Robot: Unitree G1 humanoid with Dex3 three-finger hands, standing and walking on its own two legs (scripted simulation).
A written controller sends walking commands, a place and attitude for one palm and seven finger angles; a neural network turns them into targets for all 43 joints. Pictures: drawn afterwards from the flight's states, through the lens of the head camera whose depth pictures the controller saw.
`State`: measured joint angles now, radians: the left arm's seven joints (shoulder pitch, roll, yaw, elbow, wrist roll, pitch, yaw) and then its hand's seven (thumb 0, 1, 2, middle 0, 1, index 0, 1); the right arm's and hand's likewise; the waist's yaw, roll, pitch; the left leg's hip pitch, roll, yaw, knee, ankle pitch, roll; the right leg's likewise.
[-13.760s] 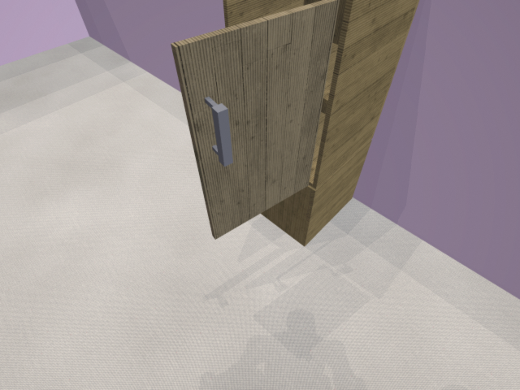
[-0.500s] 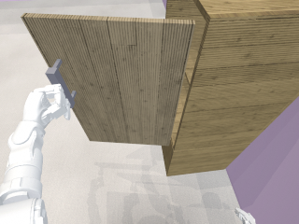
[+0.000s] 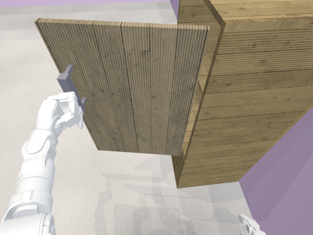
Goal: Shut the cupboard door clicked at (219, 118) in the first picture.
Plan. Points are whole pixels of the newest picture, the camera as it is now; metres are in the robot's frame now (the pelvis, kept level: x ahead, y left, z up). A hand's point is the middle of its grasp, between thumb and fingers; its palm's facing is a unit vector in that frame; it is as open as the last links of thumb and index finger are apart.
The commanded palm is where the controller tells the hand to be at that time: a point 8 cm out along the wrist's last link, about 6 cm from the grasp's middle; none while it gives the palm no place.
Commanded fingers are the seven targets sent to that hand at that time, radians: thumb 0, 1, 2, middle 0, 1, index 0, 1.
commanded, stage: push the door shut along its arc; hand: left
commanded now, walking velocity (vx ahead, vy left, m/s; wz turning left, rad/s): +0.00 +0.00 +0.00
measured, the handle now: (75, 90) +0.48 +0.24 +0.09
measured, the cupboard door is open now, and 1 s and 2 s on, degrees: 79 63 52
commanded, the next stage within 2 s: pull the fist back off the door in 1.84 s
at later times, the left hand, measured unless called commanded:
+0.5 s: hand (82, 99) +0.44 +0.21 +0.10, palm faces -0.17 -0.99 -0.03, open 3.2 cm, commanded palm +0.44 +0.24 +0.09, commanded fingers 0.00 0.90 0.90 -1.30 -1.50 -1.30 -1.50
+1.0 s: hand (99, 85) +0.50 +0.17 +0.10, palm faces -0.31 -0.95 -0.02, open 3.1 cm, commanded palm +0.51 +0.20 +0.09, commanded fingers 0.00 0.90 0.90 -1.30 -1.50 -1.30 -1.50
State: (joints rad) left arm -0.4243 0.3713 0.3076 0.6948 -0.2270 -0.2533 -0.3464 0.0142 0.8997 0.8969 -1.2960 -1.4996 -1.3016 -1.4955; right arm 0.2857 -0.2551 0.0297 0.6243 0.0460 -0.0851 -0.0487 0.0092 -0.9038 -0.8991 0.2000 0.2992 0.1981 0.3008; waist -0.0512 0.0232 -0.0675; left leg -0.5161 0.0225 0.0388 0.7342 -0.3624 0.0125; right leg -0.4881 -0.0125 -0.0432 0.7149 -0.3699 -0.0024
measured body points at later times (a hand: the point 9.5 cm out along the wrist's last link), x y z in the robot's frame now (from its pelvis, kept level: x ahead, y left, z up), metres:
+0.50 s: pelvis -0.01 +0.00 -0.01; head +0.07 +0.00 +0.43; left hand +0.44 +0.26 +0.10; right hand +0.03 -0.28 -0.12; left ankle +0.00 +0.11 -0.71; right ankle -0.01 -0.12 -0.71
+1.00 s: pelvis -0.02 +0.01 -0.03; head +0.11 +0.02 +0.40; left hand +0.51 +0.23 +0.10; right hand -0.01 -0.27 -0.13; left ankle +0.00 +0.11 -0.71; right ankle -0.01 -0.12 -0.71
